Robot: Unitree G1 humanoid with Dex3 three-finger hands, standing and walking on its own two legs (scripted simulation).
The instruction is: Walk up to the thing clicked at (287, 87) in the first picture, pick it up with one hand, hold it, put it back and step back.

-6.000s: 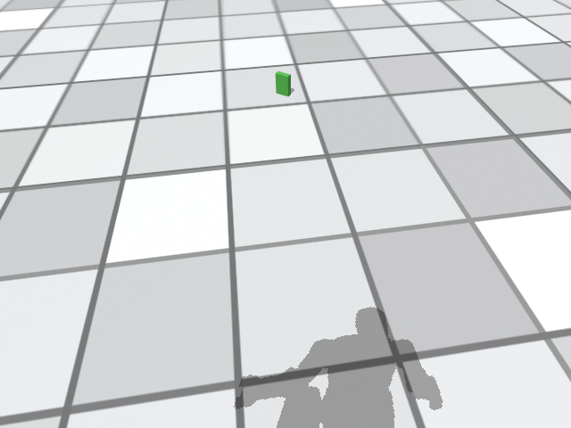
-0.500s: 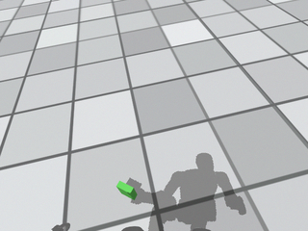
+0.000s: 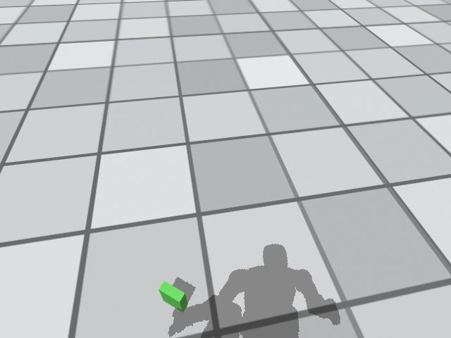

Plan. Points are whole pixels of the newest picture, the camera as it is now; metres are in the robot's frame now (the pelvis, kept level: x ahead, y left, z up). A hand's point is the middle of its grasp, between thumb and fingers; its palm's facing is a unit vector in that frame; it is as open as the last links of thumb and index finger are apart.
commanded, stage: walk up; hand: left
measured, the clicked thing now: (173, 297) +0.40 +0.22 -0.70
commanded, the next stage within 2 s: stand in 1.20 s
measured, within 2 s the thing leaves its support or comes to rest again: neither
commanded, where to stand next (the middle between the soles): +0.05 -0.03 m, yaw -1 degrees
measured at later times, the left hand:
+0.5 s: hand out of the picture +0.11 +0.24 -0.14, palm faces +0.00 -0.94 -0.33, open 7.4 cm
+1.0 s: hand out of the picture +0.11 +0.24 -0.14, palm faces -0.02 -0.95 -0.32, open 7.4 cm
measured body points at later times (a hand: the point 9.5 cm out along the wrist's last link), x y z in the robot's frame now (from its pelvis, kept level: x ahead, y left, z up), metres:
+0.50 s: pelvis +0.02 -0.01 +0.01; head +0.02 -0.01 +0.46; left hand +0.11 +0.29 -0.12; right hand +0.12 -0.31 -0.12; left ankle +0.04 +0.12 -0.73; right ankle +0.03 -0.13 -0.73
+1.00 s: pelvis +0.02 +0.00 +0.01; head +0.03 -0.01 +0.46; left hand +0.11 +0.29 -0.12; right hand +0.09 -0.31 -0.12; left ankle +0.04 +0.12 -0.73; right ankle +0.03 -0.13 -0.73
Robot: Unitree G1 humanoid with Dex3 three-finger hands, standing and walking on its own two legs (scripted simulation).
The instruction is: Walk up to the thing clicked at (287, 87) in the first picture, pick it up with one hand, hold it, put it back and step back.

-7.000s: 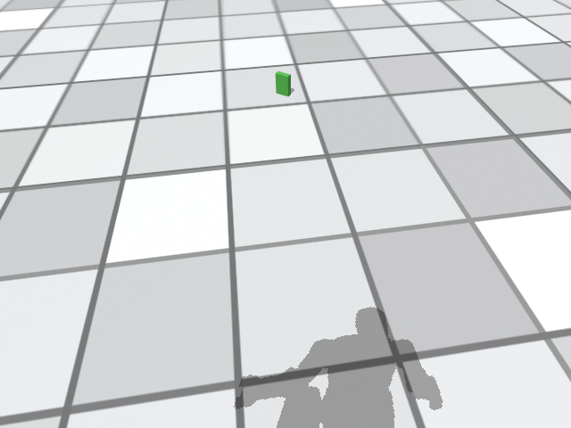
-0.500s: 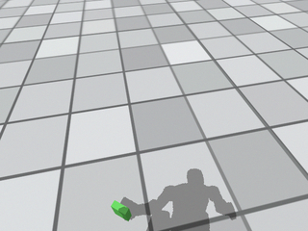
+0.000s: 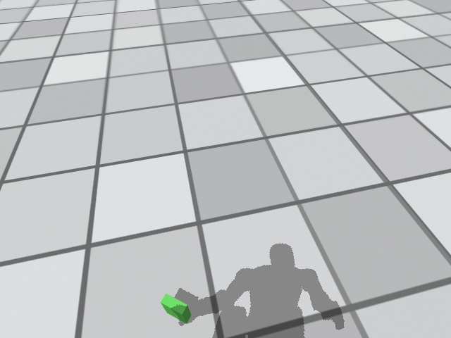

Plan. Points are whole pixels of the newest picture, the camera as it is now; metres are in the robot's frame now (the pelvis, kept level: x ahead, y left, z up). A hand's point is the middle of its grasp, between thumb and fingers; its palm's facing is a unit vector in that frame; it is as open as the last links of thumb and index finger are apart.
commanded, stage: walk up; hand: left
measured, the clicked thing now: (176, 309) +0.37 +0.23 -0.71
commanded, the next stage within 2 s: stand in 0.20 s
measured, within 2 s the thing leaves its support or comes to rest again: neither
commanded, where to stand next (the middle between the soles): +0.02 -0.02 m, yaw +0 degrees
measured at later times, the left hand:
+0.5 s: hand out of the picture +0.08 +0.25 -0.15, palm faces -0.02 -0.94 -0.34, open 7.4 cm
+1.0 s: hand out of the picture +0.08 +0.26 -0.15, palm faces -0.02 -0.94 -0.34, open 7.4 cm
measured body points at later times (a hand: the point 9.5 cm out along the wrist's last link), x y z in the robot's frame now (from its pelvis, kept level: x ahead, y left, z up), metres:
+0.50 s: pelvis +0.01 +0.00 +0.00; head +0.01 +0.00 +0.45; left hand +0.09 +0.30 -0.13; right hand +0.10 -0.30 -0.13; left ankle +0.02 +0.13 -0.75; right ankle +0.01 -0.13 -0.75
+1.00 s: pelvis +0.01 +0.00 +0.00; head +0.01 +0.00 +0.45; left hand +0.08 +0.31 -0.13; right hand +0.08 -0.30 -0.13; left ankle +0.02 +0.13 -0.75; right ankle +0.01 -0.13 -0.75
